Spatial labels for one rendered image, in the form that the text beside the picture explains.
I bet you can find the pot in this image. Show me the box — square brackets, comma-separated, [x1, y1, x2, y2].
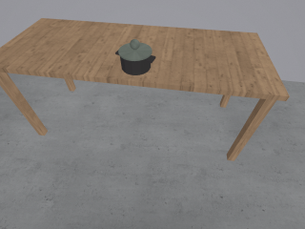
[115, 50, 156, 75]

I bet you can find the table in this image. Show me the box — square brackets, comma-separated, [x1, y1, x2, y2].
[0, 18, 290, 161]

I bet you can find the knob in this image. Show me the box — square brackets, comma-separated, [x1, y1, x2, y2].
[130, 39, 140, 50]

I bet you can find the lid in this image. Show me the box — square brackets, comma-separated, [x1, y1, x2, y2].
[118, 42, 153, 61]

